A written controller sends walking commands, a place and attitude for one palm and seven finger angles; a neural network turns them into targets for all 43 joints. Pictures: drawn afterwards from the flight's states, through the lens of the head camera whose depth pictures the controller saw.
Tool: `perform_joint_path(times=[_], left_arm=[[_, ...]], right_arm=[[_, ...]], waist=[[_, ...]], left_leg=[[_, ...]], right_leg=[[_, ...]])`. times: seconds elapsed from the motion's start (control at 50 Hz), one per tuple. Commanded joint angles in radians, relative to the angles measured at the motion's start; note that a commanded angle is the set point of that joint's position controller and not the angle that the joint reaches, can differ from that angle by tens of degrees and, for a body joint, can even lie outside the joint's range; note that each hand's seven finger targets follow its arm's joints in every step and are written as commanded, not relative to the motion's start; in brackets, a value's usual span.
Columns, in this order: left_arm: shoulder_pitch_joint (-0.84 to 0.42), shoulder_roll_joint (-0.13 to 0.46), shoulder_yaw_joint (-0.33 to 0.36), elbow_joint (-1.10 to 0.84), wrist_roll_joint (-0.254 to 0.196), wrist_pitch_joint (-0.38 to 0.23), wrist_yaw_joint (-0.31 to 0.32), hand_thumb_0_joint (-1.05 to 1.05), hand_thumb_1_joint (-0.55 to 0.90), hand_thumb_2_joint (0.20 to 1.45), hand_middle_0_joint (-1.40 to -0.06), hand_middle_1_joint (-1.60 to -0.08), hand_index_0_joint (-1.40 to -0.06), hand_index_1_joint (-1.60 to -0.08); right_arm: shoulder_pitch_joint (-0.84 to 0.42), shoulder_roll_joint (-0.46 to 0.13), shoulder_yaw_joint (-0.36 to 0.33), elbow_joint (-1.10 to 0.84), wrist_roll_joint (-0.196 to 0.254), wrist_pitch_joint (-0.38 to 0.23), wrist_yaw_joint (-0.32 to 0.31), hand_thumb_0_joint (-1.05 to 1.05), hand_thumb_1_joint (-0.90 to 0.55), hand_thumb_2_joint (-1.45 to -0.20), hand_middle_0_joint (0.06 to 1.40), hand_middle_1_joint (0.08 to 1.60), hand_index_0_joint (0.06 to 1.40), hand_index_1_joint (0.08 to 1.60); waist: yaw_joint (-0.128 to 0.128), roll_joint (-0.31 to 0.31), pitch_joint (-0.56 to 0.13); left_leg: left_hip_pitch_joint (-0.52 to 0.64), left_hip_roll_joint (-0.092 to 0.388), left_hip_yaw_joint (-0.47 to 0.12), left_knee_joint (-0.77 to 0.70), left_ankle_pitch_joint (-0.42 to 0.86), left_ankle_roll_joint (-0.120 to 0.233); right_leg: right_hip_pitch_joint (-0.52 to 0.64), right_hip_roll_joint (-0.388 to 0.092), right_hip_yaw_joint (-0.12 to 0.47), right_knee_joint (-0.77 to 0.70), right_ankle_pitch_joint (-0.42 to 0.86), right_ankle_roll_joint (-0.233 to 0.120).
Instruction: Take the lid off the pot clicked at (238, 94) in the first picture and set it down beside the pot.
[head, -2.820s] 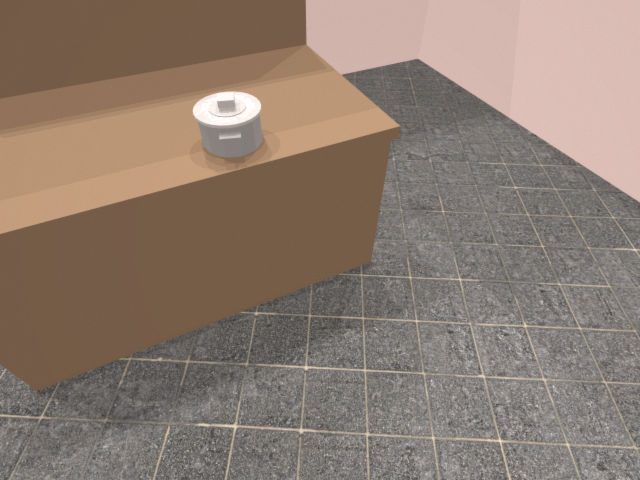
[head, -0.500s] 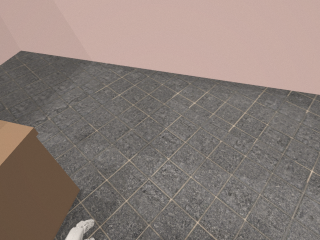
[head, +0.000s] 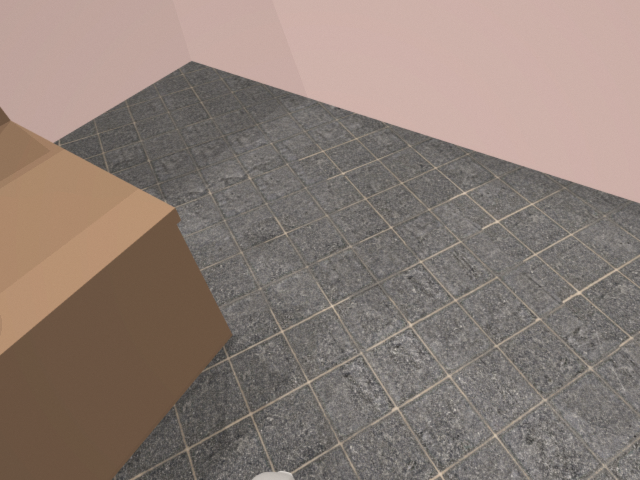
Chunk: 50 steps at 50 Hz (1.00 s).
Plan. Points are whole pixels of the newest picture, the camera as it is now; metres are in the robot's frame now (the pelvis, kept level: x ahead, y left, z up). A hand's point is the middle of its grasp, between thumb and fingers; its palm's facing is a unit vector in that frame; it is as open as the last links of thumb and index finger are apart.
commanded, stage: turn to face it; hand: left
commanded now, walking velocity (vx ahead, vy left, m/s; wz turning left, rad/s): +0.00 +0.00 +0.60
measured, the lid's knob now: out of the picture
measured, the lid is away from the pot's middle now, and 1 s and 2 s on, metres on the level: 0.00 0.00 0.00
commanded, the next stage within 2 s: take the last steps up to it in 1.54 s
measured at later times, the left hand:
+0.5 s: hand out of the picture -0.04 +0.26 -0.17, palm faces +0.37 -0.89 -0.26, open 7.4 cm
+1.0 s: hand out of the picture -0.07 +0.21 -0.16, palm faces +0.61 -0.76 -0.24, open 7.4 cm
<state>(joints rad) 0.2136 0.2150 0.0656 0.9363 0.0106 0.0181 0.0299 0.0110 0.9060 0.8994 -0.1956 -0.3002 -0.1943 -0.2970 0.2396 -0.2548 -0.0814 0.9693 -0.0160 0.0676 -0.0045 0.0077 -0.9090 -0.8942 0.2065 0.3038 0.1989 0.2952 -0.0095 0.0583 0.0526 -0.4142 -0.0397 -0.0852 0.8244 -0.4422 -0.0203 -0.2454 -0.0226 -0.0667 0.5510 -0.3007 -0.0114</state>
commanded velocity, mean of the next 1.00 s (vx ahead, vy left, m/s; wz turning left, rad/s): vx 0.00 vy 0.00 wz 0.60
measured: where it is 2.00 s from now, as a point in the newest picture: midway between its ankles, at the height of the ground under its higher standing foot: outside the picture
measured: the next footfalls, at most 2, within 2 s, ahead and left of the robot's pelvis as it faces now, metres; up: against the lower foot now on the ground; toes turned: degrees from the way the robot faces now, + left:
left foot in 0.32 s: -0.01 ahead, +0.14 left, +0.00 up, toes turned +19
right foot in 0.70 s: +0.09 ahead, -0.09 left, +0.00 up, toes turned +25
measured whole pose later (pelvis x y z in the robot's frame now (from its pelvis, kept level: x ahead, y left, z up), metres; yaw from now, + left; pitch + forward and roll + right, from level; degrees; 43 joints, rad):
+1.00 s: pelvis -0.01 +0.01 +0.00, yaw +38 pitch +0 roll +1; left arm 0.21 0.22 0.04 0.86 0.03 0.03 0.01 0.01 0.90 0.90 -0.20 -0.30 -0.20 -0.30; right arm 0.17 -0.25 -0.07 0.92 -0.01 0.07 0.04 0.01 -0.91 -0.89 0.20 0.30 0.19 0.29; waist 0.00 -0.03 0.09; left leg -0.34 0.02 0.08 0.76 -0.42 -0.04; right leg -0.22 -0.15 -0.19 0.58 -0.34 0.03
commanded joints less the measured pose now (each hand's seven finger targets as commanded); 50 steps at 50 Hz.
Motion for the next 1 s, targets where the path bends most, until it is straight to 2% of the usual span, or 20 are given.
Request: perform_joint_path(times=[0.0,0.16,0.24,0.26,0.28,0.3,0.32,0.36,0.42,0.54,0.62,0.64,0.66,0.68,0.7,0.74,0.78,0.88,0.94,0.98], left_arm=[[-0.002,0.159,0.027,-0.085,0.014,-0.024,0.013,0.000,0.900,0.900,-0.200,-0.300,-0.200,-0.300],[0.083,0.240,0.036,-0.083,0.022,-0.015,0.002,0.000,0.900,0.900,-0.200,-0.300,-0.200,-0.300],[0.066,0.253,0.043,-0.091,0.015,-0.005,-0.005,0.000,0.900,0.900,-0.200,-0.300,-0.200,-0.300],[0.059,0.241,0.042,-0.093,0.008,-0.001,-0.009,0.000,0.900,0.900,-0.200,-0.300,-0.200,-0.300],[0.064,0.186,0.038,-0.126,0.001,0.005,-0.016,0.000,0.900,0.900,-0.200,-0.300,-0.200,-0.300],[0.003,0.140,0.017,-0.174,0.006,0.007,-0.018,0.000,0.900,0.900,-0.200,-0.300,-0.200,-0.300],[-0.052,0.160,0.023,-0.180,0.011,0.017,-0.012,0.000,0.900,0.900,-0.200,-0.300,-0.200,-0.300],[-0.054,0.158,0.033,-0.150,0.006,0.016,-0.018,0.000,0.900,0.900,-0.200,-0.300,-0.200,-0.300],[0.014,0.144,0.036,-0.111,0.008,0.018,-0.026,0.000,0.900,0.900,-0.200,-0.300,-0.200,-0.300],[-0.027,0.123,0.028,-0.138,-0.001,0.015,-0.017,0.000,0.900,0.900,-0.200,-0.300,-0.200,-0.300],[0.059,0.125,0.029,-0.129,-0.008,-0.002,-0.010,0.000,0.900,0.900,-0.200,-0.300,-0.200,-0.300],[0.103,0.154,0.037,-0.121,-0.006,-0.012,-0.006,0.000,0.900,0.900,-0.200,-0.300,-0.200,-0.300],[0.118,0.254,0.056,-0.127,0.013,-0.023,0.005,0.000,0.900,0.900,-0.200,-0.300,-0.200,-0.300],[0.103,0.300,0.054,-0.143,0.011,-0.016,0.002,0.000,0.900,0.900,-0.200,-0.300,-0.200,-0.300],[0.066,0.257,0.053,-0.153,0.008,-0.019,0.007,0.000,0.900,0.900,-0.200,-0.300,-0.200,-0.300],[-0.034,0.199,0.034,-0.169,0.008,-0.020,0.007,0.000,0.900,0.900,-0.200,-0.300,-0.200,-0.300],[-0.059,0.174,0.026,-0.175,0.015,-0.023,0.009,0.000,0.900,0.900,-0.200,-0.300,-0.200,-0.300],[0.053,0.227,0.039,-0.132,0.018,-0.016,0.005,0.000,0.900,0.900,-0.200,-0.300,-0.200,-0.300],[0.055,0.247,0.045,-0.123,0.017,-0.009,0.001,0.000,0.900,0.900,-0.200,-0.300,-0.200,-0.300],[0.034,0.237,0.048,-0.121,0.006,0.000,-0.004,0.000,0.900,0.900,-0.200,-0.300,-0.200,-0.300]], right_arm=[[-0.064,-0.068,-0.020,-0.107,-0.005,-0.013,0.018,0.000,-0.900,-0.900,0.200,0.300,0.200,0.300],[-0.200,-0.059,0.004,-0.173,0.005,-0.019,0.039,0.000,-0.900,-0.900,0.200,0.300,0.200,0.300],[-0.133,-0.091,0.002,-0.175,0.003,-0.032,0.035,0.000,-0.900,-0.900,0.200,0.300,0.200,0.300],[-0.076,-0.128,-0.009,-0.166,0.001,-0.039,0.036,0.000,-0.900,-0.900,0.200,0.300,0.200,0.300],[-0.012,-0.244,-0.038,-0.162,-0.008,-0.049,0.029,0.000,-0.900,-0.900,0.200,0.300,0.200,0.300],[0.048,-0.318,-0.056,-0.148,0.001,-0.046,0.024,0.000,-0.900,-0.900,0.200,0.300,0.200,0.300],[0.067,-0.292,-0.053,-0.129,0.000,-0.048,0.016,0.000,-0.900,-0.900,0.200,0.300,0.200,0.300],[-0.058,-0.241,-0.037,-0.159,-0.003,-0.050,0.003,0.000,-0.900,-0.900,0.200,0.300,0.200,0.300],[-0.126,-0.195,-0.023,-0.179,-0.004,-0.056,0.003,0.000,-0.900,-0.900,0.200,0.300,0.200,0.300],[-0.073,-0.201,-0.035,-0.156,-0.007,-0.044,0.004,0.000,-0.900,-0.900,0.200,0.300,0.200,0.300],[-0.109,-0.191,-0.038,-0.162,-0.003,-0.037,0.005,0.000,-0.900,-0.900,0.200,0.300,0.200,0.300],[-0.117,-0.163,-0.035,-0.168,0.005,-0.037,0.007,0.000,-0.900,-0.900,0.200,0.300,0.200,0.300],[-0.092,-0.088,-0.025,-0.181,0.015,-0.036,0.013,0.000,-0.900,-0.900,0.200,0.300,0.200,0.300],[-0.093,-0.083,-0.023,-0.199,0.002,-0.036,0.014,0.000,-0.900,-0.900,0.200,0.300,0.200,0.300],[-0.102,-0.117,-0.035,-0.185,-0.006,-0.022,0.018,0.000,-0.900,-0.900,0.200,0.300,0.200,0.300],[-0.075,-0.106,-0.032,-0.148,-0.010,-0.013,0.030,0.000,-0.900,-0.900,0.200,0.300,0.200,0.300],[-0.060,-0.076,-0.023,-0.134,-0.006,-0.014,0.039,0.000,-0.900,-0.900,0.200,0.300,0.200,0.300],[-0.142,-0.049,-0.001,-0.155,0.004,-0.022,0.041,0.000,-0.900,-0.900,0.200,0.300,0.200,0.300],[-0.110,-0.058,0.001,-0.154,0.006,-0.031,0.037,0.000,-0.900,-0.900,0.200,0.300,0.200,0.300],[-0.032,-0.097,-0.008,-0.140,0.002,-0.038,0.035,0.000,-0.900,-0.900,0.200,0.300,0.200,0.300]], waist=[[-0.001,-0.230,0.012],[0.064,-0.274,-0.021],[0.024,-0.239,-0.085],[-0.012,-0.152,-0.120],[-0.048,0.130,-0.160],[-0.077,0.266,-0.144],[-0.092,0.153,-0.138],[-0.035,0.170,-0.075],[0.009,0.106,-0.070],[-0.016,0.093,-0.079],[0.033,0.088,-0.110],[0.059,0.005,-0.120],[0.062,-0.272,-0.127],[0.061,-0.356,-0.107],[0.049,-0.306,-0.083],[-0.002,-0.265,-0.006],[-0.014,-0.251,-0.007],[0.053,-0.241,-0.049],[0.044,-0.265,-0.086],[-0.006,-0.215,-0.107]], left_leg=[[-0.161,0.070,0.061,0.390,-0.022,-0.029],[-0.013,0.053,0.185,0.029,-0.017,-0.033],[0.157,0.042,0.218,-0.253,0.123,-0.015],[0.303,0.072,0.177,-0.385,0.248,0.000],[0.476,0.301,-0.132,-0.446,0.486,0.102],[0.465,0.480,-0.322,-0.477,0.766,0.237],[0.392,0.457,-0.306,-0.473,0.605,0.258],[0.254,0.348,-0.233,-0.495,0.411,0.212],[0.207,0.251,-0.133,-0.497,0.425,0.167],[0.213,0.244,-0.223,-0.478,0.382,0.192],[0.110,0.198,-0.249,-0.369,0.456,0.154],[0.020,0.145,-0.220,-0.286,0.364,0.108],[-0.171,0.014,-0.067,-0.067,0.094,0.028],[-0.199,-0.028,0.025,0.158,-0.150,-0.006],[-0.171,0.017,-0.018,0.306,-0.103,0.005],[-0.175,0.055,0.017,0.428,-0.002,-0.012],[-0.134,0.063,0.070,0.353,0.011,-0.027],[-0.035,0.047,0.160,0.041,-0.027,-0.030],[0.052,0.031,0.202,-0.126,0.024,-0.018],[0.217,0.046,0.188,-0.350,0.214,0.000]], right_leg=[[0.033,-0.328,0.158,-0.212,0.366,-0.147],[0.095,-0.345,0.044,-0.156,0.458,-0.131],[0.091,-0.332,-0.041,-0.024,0.464,-0.059],[0.004,-0.314,-0.082,0.108,0.394,-0.010],[-0.240,-0.192,-0.130,0.344,0.037,0.073],[-0.398,-0.112,-0.068,0.515,-0.381,0.109],[-0.394,-0.118,0.024,0.592,-0.332,0.095],[-0.380,-0.115,0.073,0.614,-0.192,0.093],[-0.296,-0.085,0.056,0.541,-0.088,0.101],[-0.210,-0.035,0.056,0.303,-0.122,0.096],[0.027,0.011,0.040,0.018,-0.008,0.081],[0.151,-0.032,0.073,-0.143,0.067,0.072],[0.272,-0.284,0.344,-0.281,0.038,-0.004],[0.171,-0.463,0.449,-0.310,0.069,-0.112],[0.063,-0.427,0.408,-0.313,0.003,-0.132],[-0.006,-0.340,0.257,-0.286,0.052,-0.115],[0.014,-0.299,0.120,-0.236,0.216,-0.109],[0.131,-0.329,0.047,-0.157,0.463,-0.124],[0.157,-0.333,0.000,-0.085,0.533,-0.096],[0.075,-0.310,-0.070,0.056,0.438,-0.019]])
